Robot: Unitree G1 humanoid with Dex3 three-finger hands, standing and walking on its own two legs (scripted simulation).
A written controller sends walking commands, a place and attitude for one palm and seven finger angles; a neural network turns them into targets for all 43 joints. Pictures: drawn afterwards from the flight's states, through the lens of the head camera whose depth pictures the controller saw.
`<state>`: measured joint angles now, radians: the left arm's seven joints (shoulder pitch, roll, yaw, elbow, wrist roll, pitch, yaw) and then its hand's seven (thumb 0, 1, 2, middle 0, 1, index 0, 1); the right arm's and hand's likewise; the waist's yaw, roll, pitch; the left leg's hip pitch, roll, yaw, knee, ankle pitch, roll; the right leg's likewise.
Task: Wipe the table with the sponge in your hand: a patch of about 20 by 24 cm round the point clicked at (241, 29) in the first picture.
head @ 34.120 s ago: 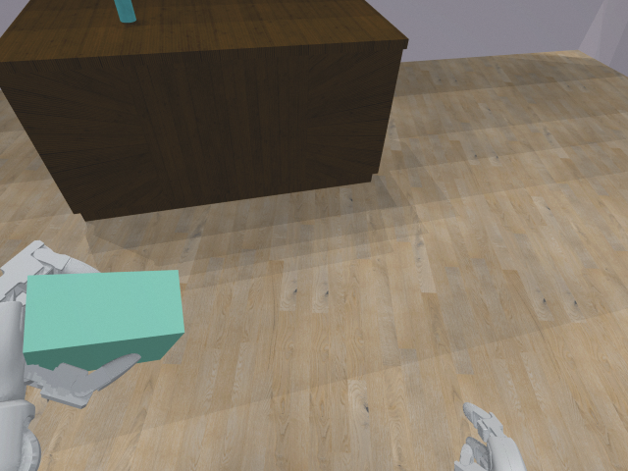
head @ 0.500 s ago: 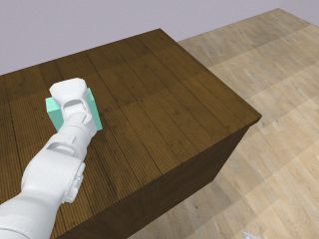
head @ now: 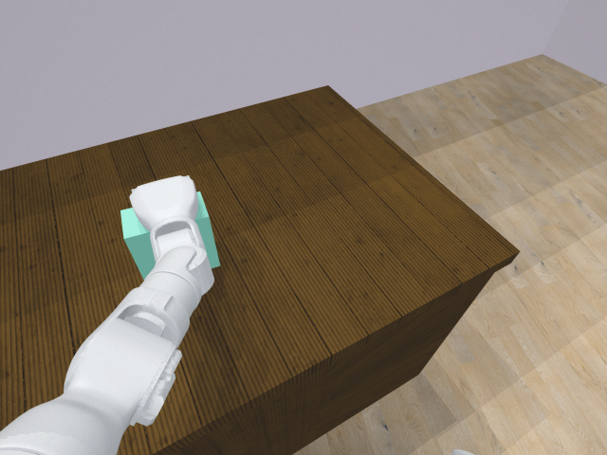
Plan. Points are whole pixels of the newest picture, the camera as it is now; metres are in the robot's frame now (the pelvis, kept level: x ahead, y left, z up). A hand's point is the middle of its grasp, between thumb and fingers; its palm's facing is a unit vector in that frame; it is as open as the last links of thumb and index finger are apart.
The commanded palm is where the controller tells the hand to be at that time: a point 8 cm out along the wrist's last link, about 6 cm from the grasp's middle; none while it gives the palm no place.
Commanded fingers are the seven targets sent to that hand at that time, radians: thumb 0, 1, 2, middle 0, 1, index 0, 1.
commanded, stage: wipe back along the third lane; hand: left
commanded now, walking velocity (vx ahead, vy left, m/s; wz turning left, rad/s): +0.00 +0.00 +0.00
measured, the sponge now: (176, 248) +0.42 +0.22 +0.01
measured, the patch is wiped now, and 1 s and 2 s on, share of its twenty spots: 0.95 0.95 0.95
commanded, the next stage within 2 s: slide back across to the middle lane in 1.26 s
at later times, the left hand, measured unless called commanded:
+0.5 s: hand (180, 248) +0.39 +0.19 +0.05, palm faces +0.00 -0.02 -1.00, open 10.3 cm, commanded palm +0.34 +0.17 +0.08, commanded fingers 0.00 0.10 1.30 -1.20 -1.60 -1.20 -1.60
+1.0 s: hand (196, 282) +0.33 +0.16 +0.05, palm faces +0.02 -0.02 -1.00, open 10.3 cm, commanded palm +0.28 +0.13 +0.07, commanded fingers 0.00 0.10 1.30 -1.20 -1.60 -1.20 -1.60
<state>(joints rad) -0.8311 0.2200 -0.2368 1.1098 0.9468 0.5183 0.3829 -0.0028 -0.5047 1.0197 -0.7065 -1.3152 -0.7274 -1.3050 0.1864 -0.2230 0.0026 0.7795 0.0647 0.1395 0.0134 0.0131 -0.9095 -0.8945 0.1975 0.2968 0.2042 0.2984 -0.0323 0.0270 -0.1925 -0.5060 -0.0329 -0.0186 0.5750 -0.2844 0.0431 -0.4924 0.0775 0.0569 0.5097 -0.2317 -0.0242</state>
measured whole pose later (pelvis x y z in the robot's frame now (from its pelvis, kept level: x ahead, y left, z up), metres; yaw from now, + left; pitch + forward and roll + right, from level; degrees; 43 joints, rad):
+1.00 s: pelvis +0.00 -0.02 +0.01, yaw +1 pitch +3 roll +0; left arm -0.43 0.13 -0.47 0.57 0.98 0.70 0.26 0.00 -0.48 1.02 -0.68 -1.34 -0.70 -1.33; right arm 0.01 -0.23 0.02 0.68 0.09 0.27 0.05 0.01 -0.91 -0.89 0.20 0.30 0.20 0.30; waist 0.06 0.04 -0.16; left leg -0.30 -0.04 -0.04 0.52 -0.27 0.02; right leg -0.31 0.07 0.04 0.51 -0.25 -0.05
